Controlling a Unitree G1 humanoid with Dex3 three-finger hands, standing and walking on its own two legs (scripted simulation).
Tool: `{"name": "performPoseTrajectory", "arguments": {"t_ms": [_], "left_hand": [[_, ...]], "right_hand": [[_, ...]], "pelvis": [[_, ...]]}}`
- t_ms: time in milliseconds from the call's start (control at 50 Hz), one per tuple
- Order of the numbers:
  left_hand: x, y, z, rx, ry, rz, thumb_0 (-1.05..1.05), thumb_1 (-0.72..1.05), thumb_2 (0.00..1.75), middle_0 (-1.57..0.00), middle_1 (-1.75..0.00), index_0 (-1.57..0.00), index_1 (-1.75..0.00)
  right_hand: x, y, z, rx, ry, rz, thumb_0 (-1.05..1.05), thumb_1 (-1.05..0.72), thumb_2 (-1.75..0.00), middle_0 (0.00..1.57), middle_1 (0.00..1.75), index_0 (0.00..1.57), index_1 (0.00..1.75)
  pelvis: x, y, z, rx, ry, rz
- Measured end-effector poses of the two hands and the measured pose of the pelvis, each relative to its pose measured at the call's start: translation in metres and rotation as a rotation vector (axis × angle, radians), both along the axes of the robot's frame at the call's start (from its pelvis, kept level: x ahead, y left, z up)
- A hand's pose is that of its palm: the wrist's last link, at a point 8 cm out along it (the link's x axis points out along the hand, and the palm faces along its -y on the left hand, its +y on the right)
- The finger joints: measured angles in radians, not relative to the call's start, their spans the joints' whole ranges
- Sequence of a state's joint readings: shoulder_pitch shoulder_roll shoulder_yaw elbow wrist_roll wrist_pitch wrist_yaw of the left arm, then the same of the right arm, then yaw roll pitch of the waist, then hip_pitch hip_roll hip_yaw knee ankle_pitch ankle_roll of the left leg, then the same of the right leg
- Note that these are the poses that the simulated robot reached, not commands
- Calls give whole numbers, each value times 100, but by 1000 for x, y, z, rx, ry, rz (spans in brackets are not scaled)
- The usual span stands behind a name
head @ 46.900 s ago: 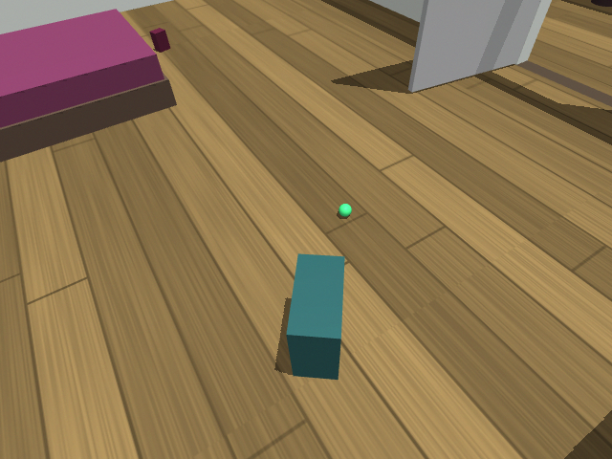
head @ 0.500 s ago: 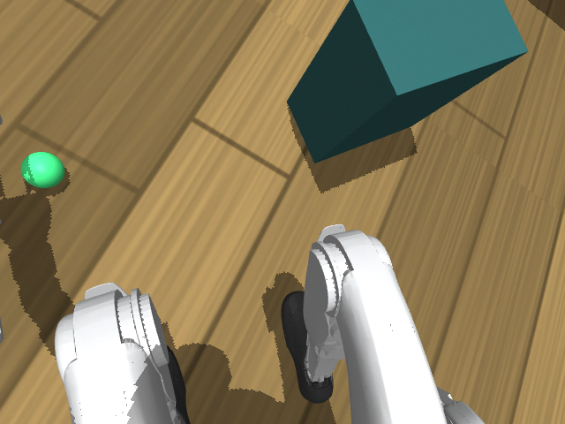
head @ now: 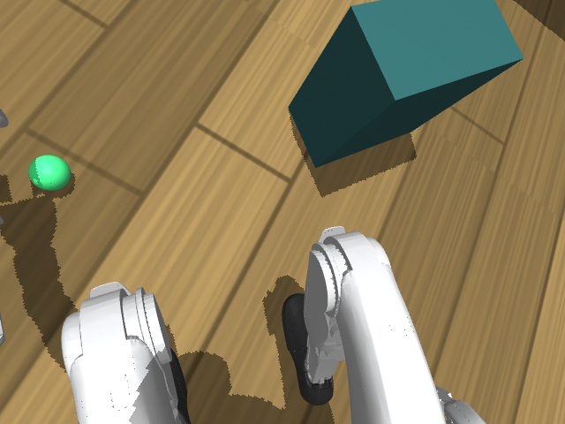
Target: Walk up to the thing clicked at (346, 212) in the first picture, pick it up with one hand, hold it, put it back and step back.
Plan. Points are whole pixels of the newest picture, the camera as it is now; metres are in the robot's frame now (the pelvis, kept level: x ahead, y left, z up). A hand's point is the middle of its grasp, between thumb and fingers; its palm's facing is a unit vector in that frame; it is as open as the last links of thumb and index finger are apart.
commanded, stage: rise first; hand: left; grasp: from above
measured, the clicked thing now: (50, 172) +0.52 +0.28 -0.29
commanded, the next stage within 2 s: approach in 0.10 s
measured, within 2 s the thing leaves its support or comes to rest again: neither
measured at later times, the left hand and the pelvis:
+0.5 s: hand (21, 153) +0.51 +0.28 -0.17, palm faces -0.43 -0.05 -0.90, open 14.0 cm; pelvis +0.00 +0.00 +0.00, yaw +0 degrees
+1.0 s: hand out of the picture +0.50 +0.32 -0.18, palm faces -0.48 -0.08 -0.87, open 14.1 cm; pelvis +0.00 +0.00 -0.01, yaw -1 degrees
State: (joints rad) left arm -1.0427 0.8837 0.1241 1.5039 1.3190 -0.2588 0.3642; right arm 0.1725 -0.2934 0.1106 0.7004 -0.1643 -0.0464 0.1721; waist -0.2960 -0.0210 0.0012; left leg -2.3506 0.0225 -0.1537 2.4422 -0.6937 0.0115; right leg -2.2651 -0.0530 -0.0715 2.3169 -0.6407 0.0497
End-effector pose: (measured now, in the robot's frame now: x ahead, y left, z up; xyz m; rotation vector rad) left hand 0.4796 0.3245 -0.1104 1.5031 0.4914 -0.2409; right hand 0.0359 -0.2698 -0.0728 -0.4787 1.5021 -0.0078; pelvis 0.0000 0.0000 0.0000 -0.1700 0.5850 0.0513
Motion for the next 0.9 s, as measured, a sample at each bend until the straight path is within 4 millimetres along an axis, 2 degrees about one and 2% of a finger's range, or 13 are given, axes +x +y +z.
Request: {"name": "performPoseTrajectory", "arguments": {"t_ms": [260, 340, 500, 600, 660, 760, 900], "left_hand": [[3, -1, 1, 13, -1, -4, 0, -50, 99, -14, -96, -12, -97], [6, -7, 3, 12, -3, -14, 0, -51, 99, -12, -99, -11, -99], [31, -47, 2, -19, -20, -74, 0, -52, 100, -10, -104, -10, -103], [47, -74, -4, -18, -38, -82, 0, -52, 100, -10, -105, -10, -104], [52, -82, -8, -8, -52, -63, 0, -52, 100, -10, -104, -10, -104], [48, -76, -14, 20, -39, -2, 0, -52, 100, -10, -103, -10, -103], [33, -34, -14, 27, 18, 90, 0, -53, 99, -9, -104, -9, -103]], "right_hand": [[-3, 2, 1, 3, -3, -7, 0, -91, -90, 21, 30, 20, 30], [-5, 3, 2, 7, 3, -15, 0, -91, -90, 21, 30, 20, 30], [-12, 4, 8, -13, -7, -23, 0, -91, -90, 21, 30, 20, 30], [-23, 4, 13, -21, -12, -39, 0, -91, -90, 21, 30, 20, 30], [-32, 5, 13, -12, -5, -55, 0, -91, -90, 21, 30, 20, 30], [-43, 8, 8, 22, 18, -80, 0, -91, -90, 21, 30, 20, 30], [-35, 6, -3, 40, 22, -56, 0, -91, -90, 21, 30, 20, 30]], "pelvis": [[-1, 1, 1, -1, 5, 2], [0, 0, 2, 5, 10, 4], [0, 0, 2, 4, 17, 0], [1, -1, 0, 4, 21, -8], [1, -2, -1, 4, 21, -15], [2, -4, -2, 12, 18, -24], [0, -4, -5, 11, -4, -23]]}}
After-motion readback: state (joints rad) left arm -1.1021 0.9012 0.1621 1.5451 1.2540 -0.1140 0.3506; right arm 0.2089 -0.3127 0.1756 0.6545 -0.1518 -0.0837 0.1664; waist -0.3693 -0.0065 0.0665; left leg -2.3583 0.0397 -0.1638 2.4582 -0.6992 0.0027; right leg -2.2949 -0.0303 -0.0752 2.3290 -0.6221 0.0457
